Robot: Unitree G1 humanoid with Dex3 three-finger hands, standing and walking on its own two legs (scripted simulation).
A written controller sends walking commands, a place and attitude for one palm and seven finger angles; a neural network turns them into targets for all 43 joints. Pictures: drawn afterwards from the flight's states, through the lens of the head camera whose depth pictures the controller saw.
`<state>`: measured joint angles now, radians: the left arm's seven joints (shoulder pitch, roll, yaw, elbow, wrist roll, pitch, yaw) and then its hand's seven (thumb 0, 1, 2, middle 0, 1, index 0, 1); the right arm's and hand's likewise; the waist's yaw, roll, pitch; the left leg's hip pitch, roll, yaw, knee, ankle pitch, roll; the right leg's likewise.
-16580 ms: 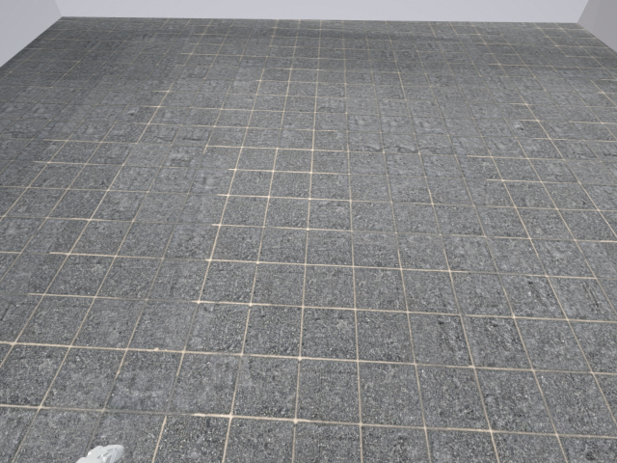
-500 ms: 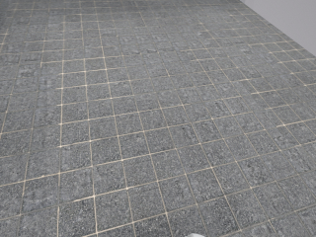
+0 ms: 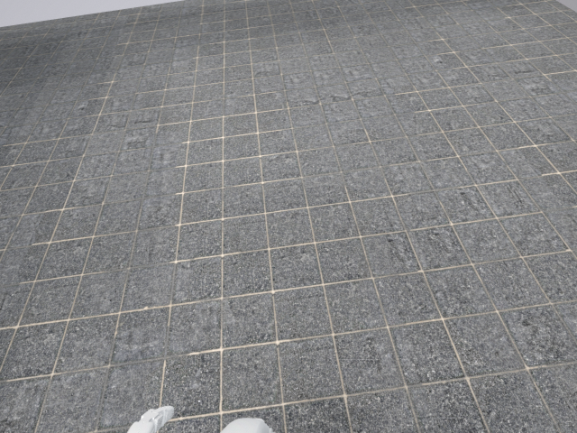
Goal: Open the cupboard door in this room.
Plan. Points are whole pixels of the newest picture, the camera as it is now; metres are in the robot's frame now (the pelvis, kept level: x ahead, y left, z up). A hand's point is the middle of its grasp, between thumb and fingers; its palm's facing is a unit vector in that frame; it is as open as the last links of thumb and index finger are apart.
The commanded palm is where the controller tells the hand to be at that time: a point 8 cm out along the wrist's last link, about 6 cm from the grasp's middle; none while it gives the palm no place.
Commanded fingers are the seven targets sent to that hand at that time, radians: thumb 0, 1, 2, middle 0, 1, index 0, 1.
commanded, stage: turn or walk to find it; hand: left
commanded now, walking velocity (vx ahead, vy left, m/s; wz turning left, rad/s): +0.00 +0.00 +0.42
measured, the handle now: out of the picture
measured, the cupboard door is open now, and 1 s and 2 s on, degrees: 0 0 0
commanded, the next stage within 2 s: stand and wait in 0.62 s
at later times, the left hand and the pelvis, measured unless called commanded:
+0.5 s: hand out of the picture -0.05 +0.26 -0.18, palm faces +0.29 -0.93 -0.25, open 7.4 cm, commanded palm none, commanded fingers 0.00 0.90 0.90 -0.20 -0.30 -0.20 -0.30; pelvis -0.01 +0.04 +0.00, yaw +12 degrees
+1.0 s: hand out of the picture +0.00 +0.19 -0.14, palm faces +0.42 -0.86 -0.28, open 7.4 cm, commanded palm none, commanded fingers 0.00 0.90 0.90 -0.20 -0.30 -0.20 -0.30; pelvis -0.01 -0.02 +0.00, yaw +26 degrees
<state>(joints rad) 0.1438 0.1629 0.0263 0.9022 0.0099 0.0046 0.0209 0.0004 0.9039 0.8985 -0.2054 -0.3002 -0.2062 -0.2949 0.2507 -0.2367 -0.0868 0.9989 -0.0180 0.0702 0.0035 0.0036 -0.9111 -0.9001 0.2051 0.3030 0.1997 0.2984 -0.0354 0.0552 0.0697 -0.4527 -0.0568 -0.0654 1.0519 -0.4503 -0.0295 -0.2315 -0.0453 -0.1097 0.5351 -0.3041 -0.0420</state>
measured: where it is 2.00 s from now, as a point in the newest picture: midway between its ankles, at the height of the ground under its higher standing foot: outside the picture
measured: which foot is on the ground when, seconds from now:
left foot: up 0.00-0.34, down 0.36-0.82, up 0.84-1.00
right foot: down 0.00-0.38, up 0.40-0.80, down 0.82-1.00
